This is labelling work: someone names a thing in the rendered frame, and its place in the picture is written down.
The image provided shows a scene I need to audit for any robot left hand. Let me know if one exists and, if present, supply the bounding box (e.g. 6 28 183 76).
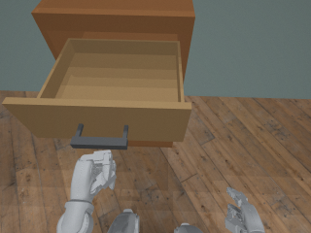
70 150 117 203

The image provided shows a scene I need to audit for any cabinet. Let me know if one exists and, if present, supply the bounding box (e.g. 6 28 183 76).
31 0 195 148

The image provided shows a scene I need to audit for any handle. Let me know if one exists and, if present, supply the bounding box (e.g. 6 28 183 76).
70 123 128 150

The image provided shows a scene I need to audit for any robot left thigh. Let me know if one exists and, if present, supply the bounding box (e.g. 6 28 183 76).
107 212 140 233

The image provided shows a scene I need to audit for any drawer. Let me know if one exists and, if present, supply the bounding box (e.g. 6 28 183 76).
2 38 192 142

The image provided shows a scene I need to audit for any left robot shin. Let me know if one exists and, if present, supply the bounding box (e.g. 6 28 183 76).
123 209 133 213

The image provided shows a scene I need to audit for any robot right hand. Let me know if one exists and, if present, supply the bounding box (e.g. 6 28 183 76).
225 186 265 233

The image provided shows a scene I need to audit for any robot left forearm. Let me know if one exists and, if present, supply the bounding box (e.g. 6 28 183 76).
56 199 94 233

